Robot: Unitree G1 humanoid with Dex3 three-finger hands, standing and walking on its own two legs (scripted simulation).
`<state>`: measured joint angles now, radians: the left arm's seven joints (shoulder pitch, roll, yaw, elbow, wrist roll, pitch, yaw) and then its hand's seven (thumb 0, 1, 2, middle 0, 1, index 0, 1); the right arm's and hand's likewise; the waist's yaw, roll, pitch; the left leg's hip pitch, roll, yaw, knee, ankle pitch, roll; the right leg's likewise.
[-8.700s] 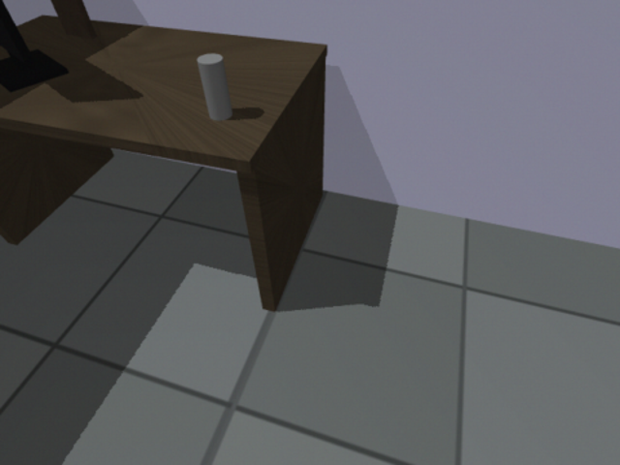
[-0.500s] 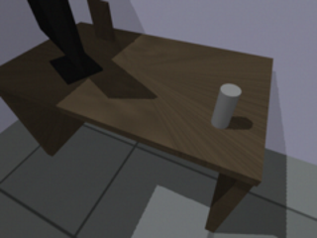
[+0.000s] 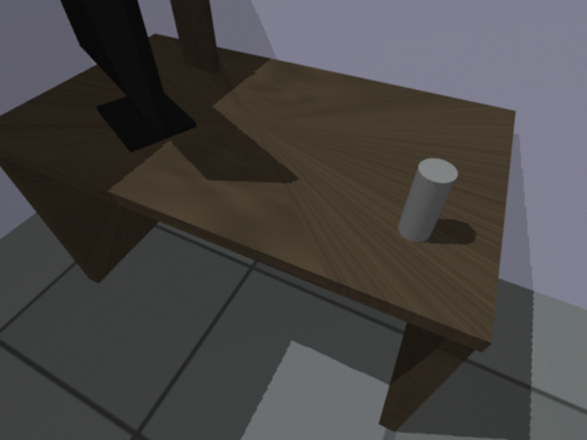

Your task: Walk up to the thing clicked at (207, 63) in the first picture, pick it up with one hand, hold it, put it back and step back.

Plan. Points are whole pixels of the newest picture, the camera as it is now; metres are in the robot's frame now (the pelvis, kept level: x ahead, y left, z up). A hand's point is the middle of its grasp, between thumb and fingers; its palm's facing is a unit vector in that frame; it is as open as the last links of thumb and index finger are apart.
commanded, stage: walk up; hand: right
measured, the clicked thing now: (425, 202) +0.51 -0.23 +0.01
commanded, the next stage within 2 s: stand in 0.32 s
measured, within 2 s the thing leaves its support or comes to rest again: neither
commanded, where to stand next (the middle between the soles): +0.06 -0.01 m, yaw +0 degrees
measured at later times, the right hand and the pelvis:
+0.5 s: hand out of the picture +0.09 -0.26 -0.15, palm faces -0.03 +0.94 -0.34, open 7.4 cm; pelvis +0.01 +0.00 +0.00, yaw +0 degrees
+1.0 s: hand out of the picture +0.10 -0.25 -0.16, palm faces -0.03 +0.94 -0.35, open 7.4 cm; pelvis +0.02 +0.00 +0.00, yaw +0 degrees
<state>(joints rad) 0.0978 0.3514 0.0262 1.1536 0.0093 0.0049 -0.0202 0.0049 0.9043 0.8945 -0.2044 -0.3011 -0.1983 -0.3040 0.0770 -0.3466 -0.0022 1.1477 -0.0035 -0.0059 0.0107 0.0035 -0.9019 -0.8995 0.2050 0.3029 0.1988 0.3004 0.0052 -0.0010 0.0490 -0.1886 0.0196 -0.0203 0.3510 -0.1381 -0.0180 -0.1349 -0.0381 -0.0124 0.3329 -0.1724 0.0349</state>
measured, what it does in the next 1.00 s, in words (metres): stands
